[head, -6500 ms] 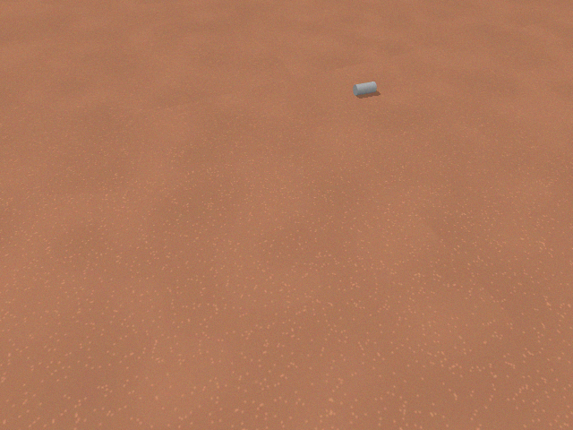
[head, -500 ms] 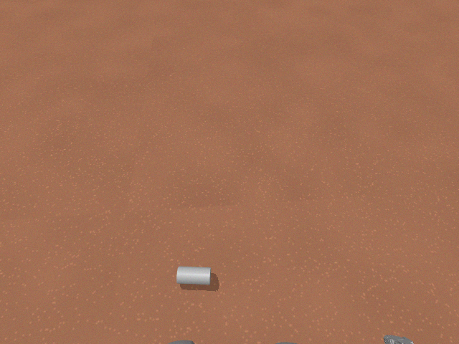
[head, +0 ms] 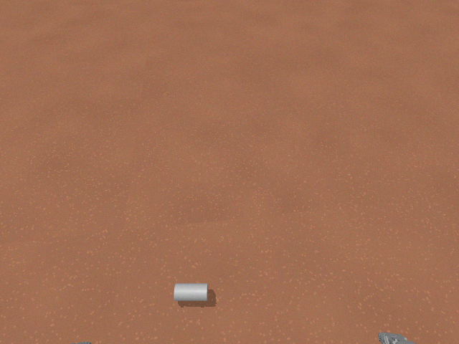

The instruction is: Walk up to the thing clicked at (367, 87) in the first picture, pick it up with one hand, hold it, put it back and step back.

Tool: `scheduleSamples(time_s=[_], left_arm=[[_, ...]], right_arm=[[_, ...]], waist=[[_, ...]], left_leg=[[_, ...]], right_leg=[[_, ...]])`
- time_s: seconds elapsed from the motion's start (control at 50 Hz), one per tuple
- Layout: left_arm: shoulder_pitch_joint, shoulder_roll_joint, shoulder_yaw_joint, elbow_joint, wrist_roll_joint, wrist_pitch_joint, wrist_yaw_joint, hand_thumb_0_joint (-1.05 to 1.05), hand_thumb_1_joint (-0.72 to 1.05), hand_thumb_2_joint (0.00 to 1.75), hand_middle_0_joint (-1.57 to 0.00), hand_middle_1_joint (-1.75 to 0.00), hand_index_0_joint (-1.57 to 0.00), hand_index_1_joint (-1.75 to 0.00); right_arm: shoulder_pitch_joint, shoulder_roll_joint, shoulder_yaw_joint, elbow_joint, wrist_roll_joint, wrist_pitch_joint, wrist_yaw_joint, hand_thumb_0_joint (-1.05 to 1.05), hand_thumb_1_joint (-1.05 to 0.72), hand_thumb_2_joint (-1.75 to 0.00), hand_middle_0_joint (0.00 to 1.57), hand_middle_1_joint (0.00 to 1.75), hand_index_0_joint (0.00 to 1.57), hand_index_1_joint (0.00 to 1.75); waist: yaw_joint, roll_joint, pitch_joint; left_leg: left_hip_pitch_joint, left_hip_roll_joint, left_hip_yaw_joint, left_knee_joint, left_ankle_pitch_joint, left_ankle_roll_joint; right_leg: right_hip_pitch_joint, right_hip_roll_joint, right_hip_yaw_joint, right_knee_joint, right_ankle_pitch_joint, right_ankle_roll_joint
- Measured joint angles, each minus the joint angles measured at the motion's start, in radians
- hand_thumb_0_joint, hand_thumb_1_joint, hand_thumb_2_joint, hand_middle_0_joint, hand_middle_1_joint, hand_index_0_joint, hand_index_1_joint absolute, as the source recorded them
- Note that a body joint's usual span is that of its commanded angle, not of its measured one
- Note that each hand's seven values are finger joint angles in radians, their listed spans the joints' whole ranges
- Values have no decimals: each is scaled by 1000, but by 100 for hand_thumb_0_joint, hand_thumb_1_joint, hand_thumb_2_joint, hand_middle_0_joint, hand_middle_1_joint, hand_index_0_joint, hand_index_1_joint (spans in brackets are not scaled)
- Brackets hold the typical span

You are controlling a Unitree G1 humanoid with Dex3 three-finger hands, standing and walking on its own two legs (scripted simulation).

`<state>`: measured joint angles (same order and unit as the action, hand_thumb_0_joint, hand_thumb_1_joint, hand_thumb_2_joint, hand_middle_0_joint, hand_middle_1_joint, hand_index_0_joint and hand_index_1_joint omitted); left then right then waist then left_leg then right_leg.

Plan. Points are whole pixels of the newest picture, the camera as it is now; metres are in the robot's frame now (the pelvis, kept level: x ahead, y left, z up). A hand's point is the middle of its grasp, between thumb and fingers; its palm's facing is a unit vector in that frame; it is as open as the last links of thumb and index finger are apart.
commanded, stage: walk up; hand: left
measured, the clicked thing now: (191, 291) +0.45 +0.16 -0.75
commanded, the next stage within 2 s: stand in 0.50 s
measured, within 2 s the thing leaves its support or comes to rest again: neither
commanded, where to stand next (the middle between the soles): +0.08 +0.01 m, yaw -1 degrees
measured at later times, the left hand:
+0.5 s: hand out of the picture +0.10 +0.25 -0.15, palm faces -0.04 -0.94 -0.34, open 7.4 cm
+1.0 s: hand out of the picture +0.09 +0.25 -0.15, palm faces -0.01 -0.94 -0.33, open 7.4 cm
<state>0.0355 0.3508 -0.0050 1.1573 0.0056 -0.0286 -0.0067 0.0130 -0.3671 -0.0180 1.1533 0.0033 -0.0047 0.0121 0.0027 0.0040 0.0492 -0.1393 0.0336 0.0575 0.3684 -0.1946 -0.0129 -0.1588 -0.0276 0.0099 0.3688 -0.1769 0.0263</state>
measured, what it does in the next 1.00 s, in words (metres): stands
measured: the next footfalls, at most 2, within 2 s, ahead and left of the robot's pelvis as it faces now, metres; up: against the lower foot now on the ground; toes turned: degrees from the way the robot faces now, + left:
none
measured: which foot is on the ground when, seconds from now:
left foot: down 0.00-1.00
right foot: down 0.00-1.00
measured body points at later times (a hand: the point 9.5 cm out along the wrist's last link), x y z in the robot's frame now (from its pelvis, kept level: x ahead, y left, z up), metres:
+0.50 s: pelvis +0.01 +0.00 +0.00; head +0.02 +0.00 +0.45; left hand +0.10 +0.30 -0.13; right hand +0.08 -0.30 -0.13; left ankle +0.00 +0.13 -0.75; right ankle +0.02 -0.14 -0.75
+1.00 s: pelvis +0.01 +0.00 +0.00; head +0.02 +0.00 +0.45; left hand +0.09 +0.30 -0.13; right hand +0.10 -0.30 -0.12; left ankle +0.00 +0.13 -0.75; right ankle +0.02 -0.14 -0.75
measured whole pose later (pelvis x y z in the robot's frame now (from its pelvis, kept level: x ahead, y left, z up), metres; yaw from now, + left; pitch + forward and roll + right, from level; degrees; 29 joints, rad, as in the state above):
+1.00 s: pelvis +0.01 +0.00 +0.00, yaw +0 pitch -2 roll +0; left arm 0.09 0.35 0.01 1.14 0.01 -0.01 -0.01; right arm 0.07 -0.35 -0.02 1.14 -0.01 -0.01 0.01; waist 0.00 0.00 0.04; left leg -0.10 0.03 0.05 0.30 -0.17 -0.01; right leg -0.11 -0.03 0.00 0.30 -0.16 0.03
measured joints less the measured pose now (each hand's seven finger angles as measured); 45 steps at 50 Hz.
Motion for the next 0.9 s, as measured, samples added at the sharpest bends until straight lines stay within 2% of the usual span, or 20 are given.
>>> scheduleSamples(time_s=[0.38,0.9], left_arm=[[22,-3,13,7,5,15,-2,1,90,89,-20,-30,-20,-30],[43,-4,12,-18,6,17,-4,0,90,89,-20,-30,-20,-30]], right_arm=[[69,14,-4,16,-9,3,-1,0,-90,-89,20,30,20,30],[49,21,1,-16,-12,-6,-6,0,-90,-89,20,30,20,30]], waist=[[-11,-2,2],[-6,-8,-5]], left_leg=[[26,-1,13,-36,5,2],[41,-4,-3,-63,19,0]], right_leg=[[17,0,12,-29,6,2],[45,-3,-6,-67,20,3]])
